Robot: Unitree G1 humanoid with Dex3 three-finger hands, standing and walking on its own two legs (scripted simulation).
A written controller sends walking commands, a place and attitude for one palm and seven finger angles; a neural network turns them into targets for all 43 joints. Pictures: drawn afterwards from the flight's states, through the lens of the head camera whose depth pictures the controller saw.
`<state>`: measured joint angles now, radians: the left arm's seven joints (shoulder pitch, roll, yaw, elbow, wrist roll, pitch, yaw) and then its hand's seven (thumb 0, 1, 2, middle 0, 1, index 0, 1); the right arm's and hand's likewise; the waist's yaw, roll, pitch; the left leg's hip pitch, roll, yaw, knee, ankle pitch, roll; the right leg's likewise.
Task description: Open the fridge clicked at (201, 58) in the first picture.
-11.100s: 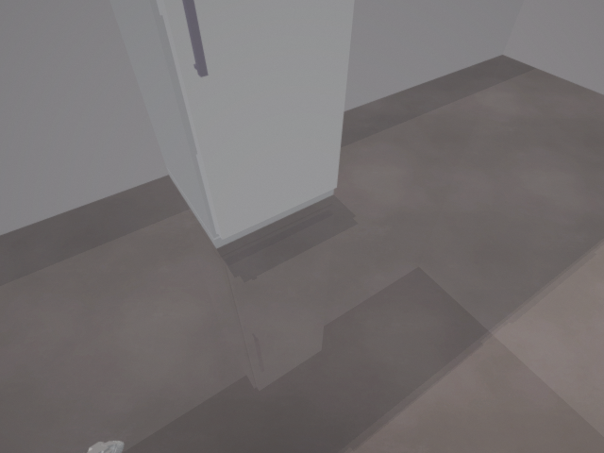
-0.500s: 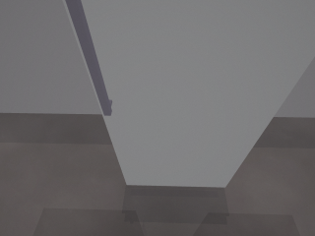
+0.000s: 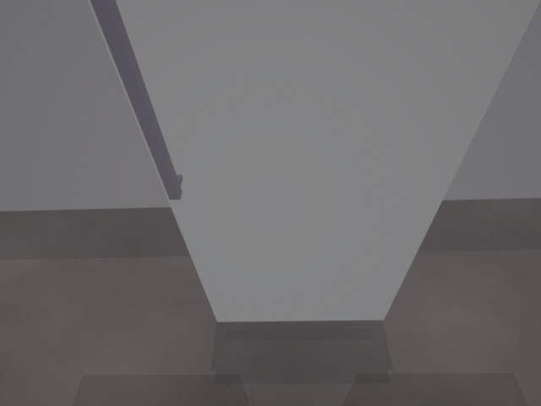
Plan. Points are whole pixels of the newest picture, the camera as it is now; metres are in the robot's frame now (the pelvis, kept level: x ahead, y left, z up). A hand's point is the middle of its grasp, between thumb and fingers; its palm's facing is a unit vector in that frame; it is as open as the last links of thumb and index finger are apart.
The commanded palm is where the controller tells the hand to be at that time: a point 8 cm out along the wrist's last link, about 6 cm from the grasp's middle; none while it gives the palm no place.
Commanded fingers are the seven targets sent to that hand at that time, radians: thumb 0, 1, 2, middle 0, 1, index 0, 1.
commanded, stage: come to a stop and stand still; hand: left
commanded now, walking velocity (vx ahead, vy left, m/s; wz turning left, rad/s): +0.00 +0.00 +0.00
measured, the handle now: (136, 74) +0.50 +0.21 +0.26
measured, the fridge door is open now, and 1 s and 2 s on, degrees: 0 0 0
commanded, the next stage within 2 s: look again from close up in 0.80 s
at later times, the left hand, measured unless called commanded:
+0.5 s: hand out of the picture +0.01 +0.17 -0.17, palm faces +0.03 -0.98 -0.19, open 7.3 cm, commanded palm none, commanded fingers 0.00 0.90 0.90 -0.20 -0.30 -0.20 -0.30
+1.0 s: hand out of the picture +0.04 +0.18 -0.17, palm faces +0.02 -0.97 -0.22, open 7.3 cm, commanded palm none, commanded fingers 0.00 0.90 0.90 -0.20 -0.30 -0.20 -0.30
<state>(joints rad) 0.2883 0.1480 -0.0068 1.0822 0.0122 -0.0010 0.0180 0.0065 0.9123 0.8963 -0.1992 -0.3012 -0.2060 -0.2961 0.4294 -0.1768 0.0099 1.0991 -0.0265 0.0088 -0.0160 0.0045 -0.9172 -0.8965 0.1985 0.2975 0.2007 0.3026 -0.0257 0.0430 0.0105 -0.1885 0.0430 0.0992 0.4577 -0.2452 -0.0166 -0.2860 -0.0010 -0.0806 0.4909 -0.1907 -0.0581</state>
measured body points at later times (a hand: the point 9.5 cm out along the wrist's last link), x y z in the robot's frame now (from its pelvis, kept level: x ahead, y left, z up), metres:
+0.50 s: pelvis +0.02 +0.01 +0.00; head +0.03 -0.01 +0.45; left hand +0.01 +0.22 -0.15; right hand +0.01 -0.19 -0.17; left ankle +0.00 +0.13 -0.74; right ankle +0.05 -0.08 -0.74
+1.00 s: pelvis +0.03 +0.00 +0.00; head +0.04 -0.02 +0.45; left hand +0.04 +0.23 -0.15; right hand +0.02 -0.21 -0.17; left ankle +0.00 +0.13 -0.74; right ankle +0.05 -0.08 -0.74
